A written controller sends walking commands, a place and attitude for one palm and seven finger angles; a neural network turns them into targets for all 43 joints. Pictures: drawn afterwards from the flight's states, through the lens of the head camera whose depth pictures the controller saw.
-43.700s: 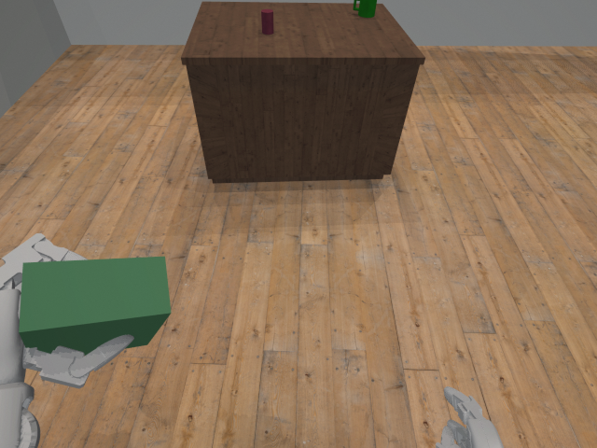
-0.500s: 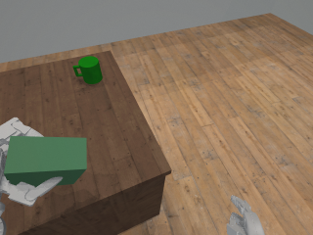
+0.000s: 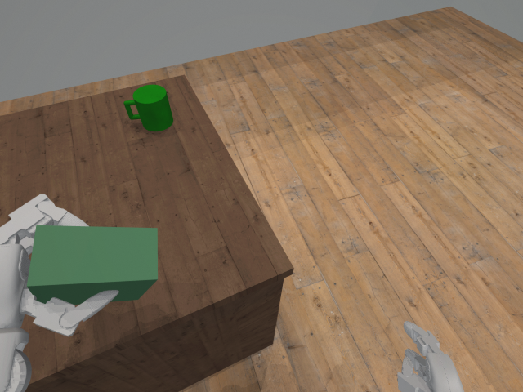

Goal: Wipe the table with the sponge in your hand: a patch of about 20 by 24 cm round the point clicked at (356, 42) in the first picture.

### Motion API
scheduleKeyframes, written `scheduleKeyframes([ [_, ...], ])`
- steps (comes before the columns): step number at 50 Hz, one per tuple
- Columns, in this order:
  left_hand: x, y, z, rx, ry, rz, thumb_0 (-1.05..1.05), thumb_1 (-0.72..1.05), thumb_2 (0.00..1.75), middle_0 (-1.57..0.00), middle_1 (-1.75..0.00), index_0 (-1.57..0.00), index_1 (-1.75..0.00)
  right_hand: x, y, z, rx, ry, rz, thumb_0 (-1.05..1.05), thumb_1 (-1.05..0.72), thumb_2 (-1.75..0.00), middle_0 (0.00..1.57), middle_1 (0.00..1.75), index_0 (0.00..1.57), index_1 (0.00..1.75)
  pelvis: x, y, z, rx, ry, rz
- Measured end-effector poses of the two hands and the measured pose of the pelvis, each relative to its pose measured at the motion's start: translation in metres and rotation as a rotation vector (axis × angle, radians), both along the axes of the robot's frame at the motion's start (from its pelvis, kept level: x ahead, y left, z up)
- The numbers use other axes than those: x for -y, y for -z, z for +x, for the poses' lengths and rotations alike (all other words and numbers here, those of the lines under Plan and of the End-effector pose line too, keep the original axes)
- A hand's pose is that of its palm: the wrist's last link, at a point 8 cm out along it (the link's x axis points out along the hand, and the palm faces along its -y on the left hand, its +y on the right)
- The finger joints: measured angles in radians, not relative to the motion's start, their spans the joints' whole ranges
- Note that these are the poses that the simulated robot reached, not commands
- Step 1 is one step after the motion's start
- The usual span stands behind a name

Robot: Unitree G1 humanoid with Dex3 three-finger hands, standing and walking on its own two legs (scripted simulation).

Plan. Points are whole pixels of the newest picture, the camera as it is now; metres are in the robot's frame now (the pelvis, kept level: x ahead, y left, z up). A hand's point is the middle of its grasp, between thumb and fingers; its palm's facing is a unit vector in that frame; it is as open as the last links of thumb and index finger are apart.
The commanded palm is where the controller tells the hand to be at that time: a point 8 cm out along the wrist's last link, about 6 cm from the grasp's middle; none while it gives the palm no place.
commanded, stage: come to a stop and stand still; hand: left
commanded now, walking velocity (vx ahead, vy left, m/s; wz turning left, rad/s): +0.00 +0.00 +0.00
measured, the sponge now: (113, 268) +0.24 +0.20 +0.12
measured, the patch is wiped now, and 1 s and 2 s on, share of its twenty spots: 0.00 0.00 0.00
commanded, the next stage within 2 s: look again from close up in 0.64 s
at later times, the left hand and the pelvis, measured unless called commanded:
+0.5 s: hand out of the picture +0.23 +0.32 +0.16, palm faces +0.35 -0.86 -0.37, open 9.8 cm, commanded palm +0.17 +0.35 +0.18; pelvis +0.01 +0.07 +0.01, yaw +1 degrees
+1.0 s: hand out of the picture +0.22 +0.29 +0.17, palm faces +0.39 -0.84 -0.38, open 9.8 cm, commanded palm +0.16 +0.33 +0.18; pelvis +0.01 +0.04 +0.01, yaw +2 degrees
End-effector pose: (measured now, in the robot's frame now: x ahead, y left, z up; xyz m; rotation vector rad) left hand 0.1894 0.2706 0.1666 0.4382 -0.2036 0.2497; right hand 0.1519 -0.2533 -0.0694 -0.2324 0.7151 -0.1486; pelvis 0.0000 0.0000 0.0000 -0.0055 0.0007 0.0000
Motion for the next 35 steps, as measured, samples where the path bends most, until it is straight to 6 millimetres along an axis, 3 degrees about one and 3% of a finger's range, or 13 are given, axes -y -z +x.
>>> scheduleKeyframes([
  [3,-0.005,0.006,-0.010,-0.019,0.031,-0.006,-0.01,-0.48,1.07,-0.76,-1.36,-0.77,-1.36,-0.013,-0.002,-0.005,-0.014,0.013,-0.017,0.01,-0.90,-0.89,0.20,0.30,0.20,0.30,-0.008,0.000,0.002,0.002,-0.002,-0.006],
  [9,-0.060,-0.010,-0.013,0.094,-0.093,0.028,-0.01,-0.48,1.07,-0.77,-1.36,-0.77,-1.36,-0.053,-0.008,0.000,-0.025,-0.037,-0.029,0.01,-0.90,-0.89,0.20,0.30,0.20,0.30,-0.027,-0.004,0.005,0.009,-0.013,-0.011],
  [12,-0.078,-0.018,-0.009,0.160,-0.139,0.016,-0.01,-0.48,1.07,-0.76,-1.36,-0.77,-1.36,-0.074,-0.011,0.010,0.000,-0.077,-0.013,0.01,-0.90,-0.89,0.20,0.30,0.20,0.30,-0.038,-0.005,0.007,0.010,-0.016,-0.014],
  [20,-0.078,-0.005,0.006,0.119,-0.061,-0.037,-0.01,-0.48,1.07,-0.76,-1.37,-0.76,-1.37,-0.115,-0.022,0.036,0.071,-0.125,0.026,0.01,-0.90,-0.89,0.20,0.30,0.20,0.30,-0.063,-0.006,0.012,0.001,-0.011,-0.019],
  [24,-0.086,-0.002,0.007,0.081,-0.043,-0.007,-0.01,-0.48,1.07,-0.76,-1.36,-0.77,-1.36,-0.123,-0.024,0.040,0.069,-0.125,0.018,0.01,-0.90,-0.89,0.20,0.30,0.20,0.30,-0.068,-0.006,0.013,-0.001,-0.015,-0.020],
  [29,-0.097,-0.013,0.001,0.109,-0.063,0.036,-0.01,-0.48,1.07,-0.76,-1.36,-0.77,-1.36,-0.122,-0.022,0.037,0.043,-0.131,0.000,0.01,-0.90,-0.89,0.20,0.30,0.20,0.30,-0.070,-0.006,0.013,0.001,-0.019,-0.018],
  [35,-0.091,-0.020,-0.005,0.123,-0.074,0.032,-0.01,-0.48,1.07,-0.76,-1.36,-0.77,-1.36,-0.113,-0.015,0.028,0.018,-0.116,0.006,0.01,-0.90,-0.89,0.20,0.30,0.20,0.30,-0.070,-0.007,0.011,0.007,-0.020,-0.017],
])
